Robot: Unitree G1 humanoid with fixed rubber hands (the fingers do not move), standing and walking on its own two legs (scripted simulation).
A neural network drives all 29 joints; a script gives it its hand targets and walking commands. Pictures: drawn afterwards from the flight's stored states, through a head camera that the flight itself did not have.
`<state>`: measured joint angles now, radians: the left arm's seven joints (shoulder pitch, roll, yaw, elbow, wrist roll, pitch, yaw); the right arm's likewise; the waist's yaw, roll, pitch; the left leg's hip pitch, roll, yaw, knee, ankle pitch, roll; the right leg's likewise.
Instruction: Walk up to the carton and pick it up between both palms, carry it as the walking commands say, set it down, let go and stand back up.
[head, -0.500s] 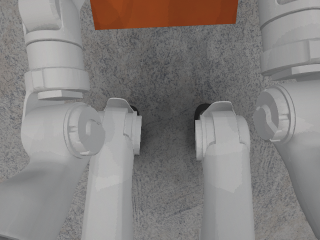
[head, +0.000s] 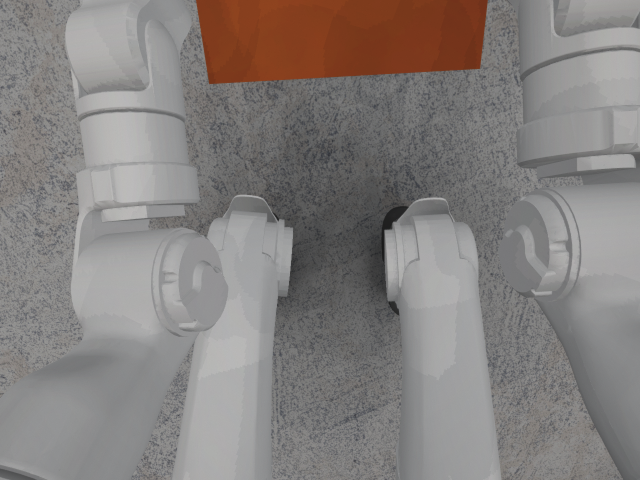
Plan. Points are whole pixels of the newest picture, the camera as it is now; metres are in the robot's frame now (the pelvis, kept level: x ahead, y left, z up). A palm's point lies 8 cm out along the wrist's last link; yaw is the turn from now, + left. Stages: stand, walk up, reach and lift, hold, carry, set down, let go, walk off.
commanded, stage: reach and lift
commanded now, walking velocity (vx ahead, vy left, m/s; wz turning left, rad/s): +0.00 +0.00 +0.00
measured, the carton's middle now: out of the picture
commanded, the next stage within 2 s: none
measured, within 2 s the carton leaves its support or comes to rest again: neither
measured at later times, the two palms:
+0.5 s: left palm out of the picture +0.53 +0.15 -0.03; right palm out of the picture +0.56 -0.14 -0.04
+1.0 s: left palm out of the picture +0.51 +0.15 +0.04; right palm out of the picture +0.53 -0.14 +0.03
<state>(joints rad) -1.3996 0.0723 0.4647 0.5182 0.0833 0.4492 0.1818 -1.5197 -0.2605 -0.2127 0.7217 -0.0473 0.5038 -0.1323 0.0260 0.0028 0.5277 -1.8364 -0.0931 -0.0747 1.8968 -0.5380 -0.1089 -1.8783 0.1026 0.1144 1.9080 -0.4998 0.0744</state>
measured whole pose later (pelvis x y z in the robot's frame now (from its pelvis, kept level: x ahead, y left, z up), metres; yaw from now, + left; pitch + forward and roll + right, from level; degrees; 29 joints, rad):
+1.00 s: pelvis -0.01 +0.00 +0.10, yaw -1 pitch +17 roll +2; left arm -1.25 0.01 0.45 0.47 0.11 0.48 0.18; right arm -1.33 -0.17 -0.28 0.65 -0.12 0.53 -0.14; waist 0.04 0.00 0.52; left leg -1.40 -0.10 -0.10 1.56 -0.46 -0.09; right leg -1.44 0.10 0.13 1.57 -0.44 0.07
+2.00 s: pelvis +0.01 +0.00 +0.22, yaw -2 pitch +7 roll +1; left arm -0.89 -0.07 0.39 0.37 0.11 0.44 0.18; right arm -1.00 -0.06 -0.23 0.56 -0.12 0.49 -0.16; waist 0.06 0.00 0.52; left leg -0.86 -0.07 -0.12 1.09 -0.35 -0.08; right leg -0.89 0.10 0.16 1.10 -0.32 0.05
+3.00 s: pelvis +0.12 -0.01 +0.31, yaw -2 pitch -1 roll +0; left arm -0.32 -0.17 0.25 0.44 0.25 0.66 0.18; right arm -0.31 0.16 -0.19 0.48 -0.23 0.60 -0.19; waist 0.07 0.02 -0.10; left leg -0.20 -0.02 -0.15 0.45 -0.24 -0.04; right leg -0.23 0.05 0.15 0.47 -0.22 0.01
